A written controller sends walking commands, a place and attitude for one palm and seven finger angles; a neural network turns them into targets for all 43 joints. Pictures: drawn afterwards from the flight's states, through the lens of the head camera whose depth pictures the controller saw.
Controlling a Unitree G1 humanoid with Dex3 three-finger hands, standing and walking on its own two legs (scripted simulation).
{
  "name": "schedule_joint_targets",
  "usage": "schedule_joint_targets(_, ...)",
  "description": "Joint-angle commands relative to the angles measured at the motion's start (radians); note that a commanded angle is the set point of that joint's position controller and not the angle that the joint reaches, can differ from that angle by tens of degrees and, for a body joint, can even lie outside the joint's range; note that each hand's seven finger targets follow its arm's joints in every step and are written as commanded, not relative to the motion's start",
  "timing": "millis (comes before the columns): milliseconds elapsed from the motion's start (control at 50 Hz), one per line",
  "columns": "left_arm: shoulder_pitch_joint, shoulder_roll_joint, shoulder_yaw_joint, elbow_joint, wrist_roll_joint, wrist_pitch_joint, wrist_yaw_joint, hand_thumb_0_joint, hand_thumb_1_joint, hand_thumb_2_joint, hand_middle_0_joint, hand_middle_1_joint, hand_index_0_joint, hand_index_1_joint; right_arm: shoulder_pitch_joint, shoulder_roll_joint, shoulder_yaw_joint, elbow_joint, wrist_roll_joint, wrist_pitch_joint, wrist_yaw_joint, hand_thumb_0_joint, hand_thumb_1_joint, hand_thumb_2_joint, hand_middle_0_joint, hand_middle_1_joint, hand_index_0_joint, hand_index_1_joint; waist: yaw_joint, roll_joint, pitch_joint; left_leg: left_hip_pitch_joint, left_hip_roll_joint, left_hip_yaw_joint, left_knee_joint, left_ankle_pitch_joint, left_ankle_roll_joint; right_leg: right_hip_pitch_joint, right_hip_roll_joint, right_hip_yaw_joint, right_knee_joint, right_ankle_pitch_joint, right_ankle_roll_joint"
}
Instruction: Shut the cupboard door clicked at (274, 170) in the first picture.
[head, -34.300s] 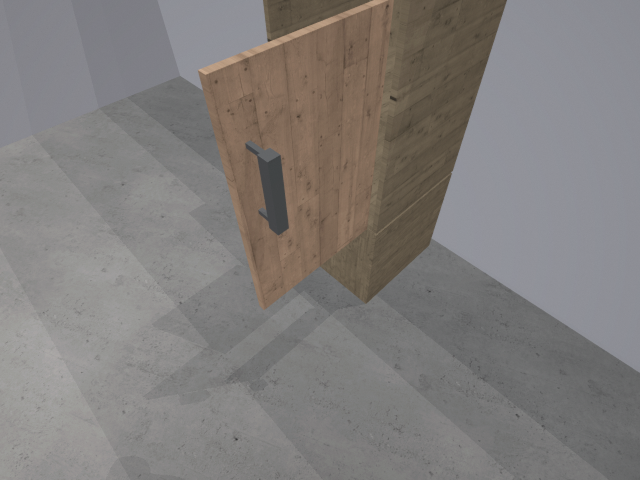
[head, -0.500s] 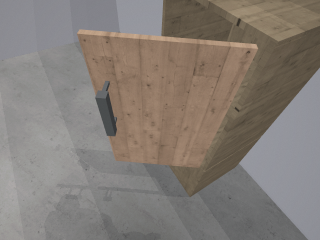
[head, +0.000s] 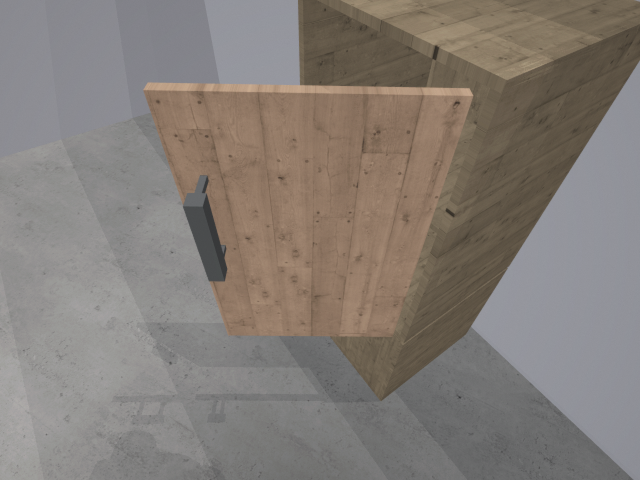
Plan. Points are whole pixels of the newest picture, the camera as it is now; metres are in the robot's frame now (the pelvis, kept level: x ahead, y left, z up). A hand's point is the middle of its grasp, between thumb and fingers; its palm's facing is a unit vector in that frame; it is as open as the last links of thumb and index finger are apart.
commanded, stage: come to a stop and stand still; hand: left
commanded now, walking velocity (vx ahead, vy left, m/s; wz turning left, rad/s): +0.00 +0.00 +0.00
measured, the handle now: (210, 230) +0.44 +0.18 +0.05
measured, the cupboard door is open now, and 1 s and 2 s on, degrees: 55 55 55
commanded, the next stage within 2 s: look again from close up in 0.74 s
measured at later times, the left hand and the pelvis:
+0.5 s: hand out of the picture +0.01 +0.22 -0.17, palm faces +0.00 -0.98 -0.18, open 7.3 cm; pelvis +0.01 +0.06 +0.01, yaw +0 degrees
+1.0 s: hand out of the picture +0.00 +0.23 -0.18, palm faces +0.00 -0.98 -0.18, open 7.4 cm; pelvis +0.01 +0.06 +0.01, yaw -1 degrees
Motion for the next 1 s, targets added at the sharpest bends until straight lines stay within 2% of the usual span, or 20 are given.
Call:
schedule_joint_targets(0, -0.022, 0.116, 0.019, -0.086, 0.003, -0.008, -0.007, 0.0, 0.9, 0.9, -0.2, -0.3, -0.2, -0.3, 0.061, -0.038, 0.016, -0.031, -0.013, -0.007, 0.01, 0.0, -0.9, -0.9, 0.2, 0.3, 0.2, 0.3, -0.002, -0.011, 0.106, -0.026, 0.075, -0.139, -0.114, 0.024, -0.009, -0.148, -0.216, 0.204, -0.161, 0.019, -0.038)
schedule_joint_targets(20, -0.023, 0.108, 0.018, -0.087, 0.002, -0.002, -0.009, 0.0, 0.9, 0.9, -0.2, -0.3, -0.2, -0.3, 0.068, -0.053, 0.016, -0.027, -0.017, -0.008, 0.012, 0.0, -0.9, -0.9, 0.2, 0.3, 0.2, 0.3, 0.004, 0.013, 0.138, -0.056, 0.088, -0.174, -0.158, -0.017, 0.004, -0.165, -0.186, 0.193, -0.161, -0.092, -0.029)
schedule_joint_targets(40, -0.021, 0.108, 0.019, -0.084, 0.002, 0.003, -0.011, 0.0, 0.9, 0.9, -0.2, -0.3, -0.2, -0.3, 0.078, -0.067, 0.017, -0.022, -0.02, -0.011, 0.012, 0.0, -0.9, -0.9, 0.2, 0.3, 0.2, 0.3, 0.009, 0.003, 0.144, -0.093, 0.101, -0.206, -0.202, -0.058, 0.015, -0.147, -0.162, 0.177, -0.144, -0.123, -0.019)
schedule_joint_targets(80, -0.002, 0.103, 0.02, -0.081, 0.002, 0.007, -0.014, 0.0, 0.9, 0.9, -0.2, -0.3, -0.2, -0.3, 0.077, -0.077, 0.017, -0.018, -0.021, -0.018, 0.01, 0.0, -0.9, -0.9, 0.2, 0.3, 0.2, 0.3, 0.029, 0.021, 0.132, -0.144, 0.123, -0.258, -0.272, -0.106, 0.033, -0.087, -0.144, 0.151, -0.105, -0.076, -0.009)
schedule_joint_targets(100, 0.005, 0.105, 0.018, -0.074, 0.0, 0.01, -0.015, 0.0, 0.9, 0.9, -0.2, -0.3, -0.2, -0.3, 0.082, -0.088, 0.019, -0.014, -0.021, -0.02, 0.009, 0.0, -0.9, -0.9, 0.2, 0.3, 0.2, 0.3, 0.033, 0.028, 0.098, -0.145, 0.13, -0.281, -0.295, -0.129, 0.037, -0.053, -0.139, 0.141, -0.081, -0.056, -0.006)
schedule_joint_targets(140, 0.006, 0.098, 0.016, -0.069, 0.0, 0.013, -0.018, 0.0, 0.9, 0.9, -0.2, -0.3, -0.2, -0.3, 0.085, -0.097, 0.019, -0.004, -0.018, -0.025, 0.007, 0.0, -0.9, -0.9, 0.2, 0.3, 0.2, 0.3, 0.04, 0.008, 0.07, -0.136, 0.144, -0.308, -0.332, -0.157, 0.044, -0.033, -0.13, 0.127, -0.056, -0.032, 0.003)
schedule_joint_targets(220, 0.0, 0.088, 0.012, -0.054, 0.0, 0.012, -0.018, 0.0, 0.9, 0.9, -0.2, -0.3, -0.2, -0.3, 0.102, -0.09, 0.021, 0.023, -0.014, -0.036, 0.001, 0.0, -0.9, -0.9, 0.2, 0.3, 0.2, 0.3, 0.041, -0.021, 0.041, -0.086, 0.147, -0.305, -0.341, -0.078, 0.043, -0.029, -0.139, 0.127, -0.057, 0.015, 0.007)
schedule_joint_targets(260, 0.003, 0.082, 0.009, -0.041, -0.002, 0.011, -0.018, 0.0, 0.9, 0.9, -0.2, -0.3, -0.2, -0.3, 0.11, -0.087, 0.022, 0.039, -0.012, -0.042, -0.003, 0.0, -0.9, -0.9, 0.2, 0.3, 0.2, 0.3, 0.037, -0.003, 0.006, -0.016, 0.15, -0.293, -0.324, 0.027, 0.039, -0.039, -0.142, 0.126, -0.061, 0.044, 0.011)
schedule_joint_targets(340, 0.008, 0.077, 0.008, -0.009, -0.005, 0.01, -0.013, 0.0, 0.9, 0.9, -0.2, -0.3, -0.2, -0.3, 0.121, -0.077, 0.025, 0.07, -0.009, -0.049, -0.01, 0.0, -0.9, -0.9, 0.2, 0.3, 0.2, 0.3, 0.03, -0.007, -0.005, 0.05, 0.143, -0.258, -0.284, 0.239, 0.025, -0.039, -0.15, 0.126, -0.066, 0.094, 0.017)
schedule_joint_targets(400, 0.018, 0.072, 0.005, 0.014, -0.006, 0.012, -0.01, 0.0, 0.9, 0.9, -0.2, -0.3, -0.2, -0.3, 0.114, -0.07, 0.027, 0.087, -0.007, -0.048, -0.015, 0.0, -0.9, -0.9, 0.2, 0.3, 0.2, 0.3, 0.028, -0.005, 0.003, 0.084, 0.144, -0.244, -0.269, 0.332, 0.019, -0.047, -0.15, 0.129, -0.069, 0.108, 0.023)
schedule_joint_targets(520, 0.039, 0.069, 0.003, 0.049, -0.007, 0.021, -0.003, 0.0, 0.9, 0.9, -0.2, -0.3, -0.2, -0.3, 0.106, -0.082, 0.023, 0.111, -0.004, -0.044, -0.024, 0.0, -0.9, -0.9, 0.2, 0.3, 0.2, 0.3, 0.022, 0.016, -0.002, 0.171, 0.155, -0.235, -0.26, 0.502, -0.05, -0.078, -0.145, 0.122, -0.044, 0.083, 0.038)
schedule_joint_targets(580, 0.049, 0.065, 0.004, 0.062, -0.005, 0.022, -0.001, 0.0, 0.9, 0.9, -0.2, -0.3, -0.2, -0.3, 0.091, -0.083, 0.023, 0.115, -0.003, -0.041, -0.028, 0.0, -0.9, -0.9, 0.2, 0.3, 0.2, 0.3, 0.027, -0.003, 0.002, 0.187, 0.158, -0.226, -0.248, 0.589, -0.059, -0.077, -0.146, 0.124, -0.044, 0.096, 0.04)
schedule_joint_targets(640, 0.059, 0.064, 0.004, 0.074, -0.007, 0.026, 0.0, 0.0, 0.9, 0.9, -0.2, -0.3, -0.2, -0.3, 0.077, -0.094, 0.022, 0.119, -0.003, -0.038, -0.028, 0.0, -0.9, -0.9, 0.2, 0.3, 0.2, 0.3, 0.026, -0.005, 0.017, 0.177, 0.154, -0.222, -0.26, 0.529, -0.085, -0.077, -0.15, 0.13, -0.048, 0.079, 0.041)
schedule_joint_targets(680, 0.059, 0.065, 0.002, 0.075, -0.004, 0.026, -0.002, 0.0, 0.9, 0.9, -0.2, -0.3, -0.2, -0.3, 0.067, -0.088, 0.024, 0.12, -0.003, -0.036, -0.027, 0.0, -0.9, -0.9, 0.2, 0.3, 0.2, 0.3, 0.029, -0.015, 0.039, 0.15, 0.153, -0.214, -0.267, 0.489, -0.064, -0.071, -0.153, 0.133, -0.061, 0.093, 0.042)
schedule_joint_targets(740, 0.059, 0.067, 0.002, 0.078, -0.004, 0.026, -0.004, 0.0, 0.9, 0.9, -0.2, -0.3, -0.2, -0.3, 0.059, -0.094, 0.023, 0.123, -0.003, -0.037, -0.025, 0.0, -0.9, -0.9, 0.2, 0.3, 0.2, 0.3, 0.027, -0.018, 0.026, 0.156, 0.147, -0.212, -0.272, 0.447, -0.079, -0.064, -0.158, 0.142, -0.066, 0.107, 0.041)
schedule_joint_targets(800, 0.055, 0.07, 0.0, 0.081, -0.003, 0.025, -0.005, 0.0, 0.9, 0.9, -0.2, -0.3, -0.2, -0.3, 0.052, -0.091, 0.024, 0.124, -0.003, -0.037, -0.023, 0.0, -0.9, -0.9, 0.2, 0.3, 0.2, 0.3, 0.028, -0.03, 0.041, 0.134, 0.141, -0.208, -0.279, 0.403, -0.057, -0.057, -0.161, 0.147, -0.077, 0.115, 0.04)
schedule_joint_targets(860, 0.052, 0.072, 0.001, 0.08, -0.005, 0.028, -0.005, 0.0, 0.9, 0.9, -0.2, -0.3, -0.2, -0.3, 0.061, -0.093, 0.022, 0.132, -0.003, -0.039, -0.025, 0.0, -0.9, -0.9, 0.2, 0.3, 0.2, 0.3, 0.025, 0.003, 0.028, 0.164, 0.148, -0.214, -0.289, 0.431, -0.087, -0.072, -0.156, 0.137, -0.058, 0.095, 0.044)
schedule_joint_targets(900, 0.058, 0.072, 0.002, 0.08, -0.003, 0.028, -0.005, 0.0, 0.9, 0.9, -0.2, -0.3, -0.2, -0.3, 0.059, -0.089, 0.024, 0.134, -0.003, -0.039, -0.026, 0.0, -0.9, -0.9, 0.2, 0.3, 0.2, 0.3, 0.031, 0.01, 0.022, 0.162, 0.148, -0.211, -0.283, 0.445, -0.055, -0.062, -0.157, 0.138, -0.066, 0.097, 0.044)
schedule_joint_targets(960, 0.054, 0.071, 0.002, 0.084, -0.005, 0.03, -0.005, 0.0, 0.9, 0.9, -0.2, -0.3, -0.2, -0.3, 0.068, -0.09, 0.022, 0.138, -0.003, -0.039, -0.027, 0.0, -0.9, -0.9, 0.2, 0.3, 0.2, 0.3, 0.03, -0.006, 0.021, 0.166, 0.154, -0.226, -0.297, 0.42, -0.091, -0.067, -0.156, 0.14, -0.062, 0.085, 0.043)
schedule_joint_targets(980, 0.054, 0.069, 0.002, 0.082, -0.003, 0.03, -0.004, 0.0, 0.9, 0.9, -0.2, -0.3, -0.2, -0.3, 0.069, -0.083, 0.022, 0.14, -0.002, -0.037, -0.027, 0.0, -0.9, -0.9, 0.2, 0.3, 0.2, 0.3, 0.031, -0.016, 0.042, 0.147, 0.152, -0.22, -0.295, 0.414, -0.076, -0.064, -0.157, 0.137, -0.07, 0.092, 0.044)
